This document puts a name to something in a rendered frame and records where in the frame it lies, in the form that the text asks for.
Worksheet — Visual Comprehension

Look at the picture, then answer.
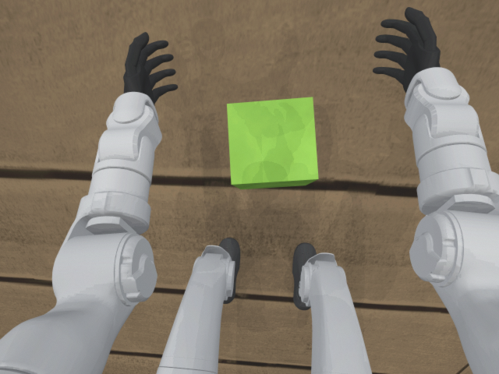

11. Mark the robot right upper arm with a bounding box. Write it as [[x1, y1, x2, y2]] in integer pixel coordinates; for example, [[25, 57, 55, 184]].
[[409, 210, 499, 374]]

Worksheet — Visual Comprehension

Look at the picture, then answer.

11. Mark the left robot hand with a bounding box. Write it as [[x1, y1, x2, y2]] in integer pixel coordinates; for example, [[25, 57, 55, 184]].
[[123, 32, 178, 104]]

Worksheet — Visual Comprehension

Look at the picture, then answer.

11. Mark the left robot forearm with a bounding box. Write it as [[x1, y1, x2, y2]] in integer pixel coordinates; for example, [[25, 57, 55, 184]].
[[52, 92, 162, 297]]

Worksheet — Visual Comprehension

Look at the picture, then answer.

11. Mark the carton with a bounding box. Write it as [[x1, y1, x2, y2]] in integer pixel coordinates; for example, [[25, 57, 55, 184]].
[[227, 97, 319, 189]]

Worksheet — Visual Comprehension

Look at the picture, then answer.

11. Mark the right robot hand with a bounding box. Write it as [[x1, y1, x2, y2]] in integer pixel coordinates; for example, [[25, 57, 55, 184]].
[[373, 7, 441, 92]]

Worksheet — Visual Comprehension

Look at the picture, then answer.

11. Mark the right robot forearm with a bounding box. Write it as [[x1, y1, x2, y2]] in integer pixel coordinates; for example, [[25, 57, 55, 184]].
[[404, 67, 499, 215]]

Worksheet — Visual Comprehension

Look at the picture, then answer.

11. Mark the right robot foot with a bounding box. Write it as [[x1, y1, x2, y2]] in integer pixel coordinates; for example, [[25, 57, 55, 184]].
[[292, 243, 317, 310]]

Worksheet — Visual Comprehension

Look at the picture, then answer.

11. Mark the robot left upper arm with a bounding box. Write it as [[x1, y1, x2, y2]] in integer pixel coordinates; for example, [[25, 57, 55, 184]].
[[0, 232, 157, 374]]

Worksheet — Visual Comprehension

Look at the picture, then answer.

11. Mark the right robot thigh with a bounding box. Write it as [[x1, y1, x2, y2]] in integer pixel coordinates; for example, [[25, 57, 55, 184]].
[[300, 260, 372, 374]]

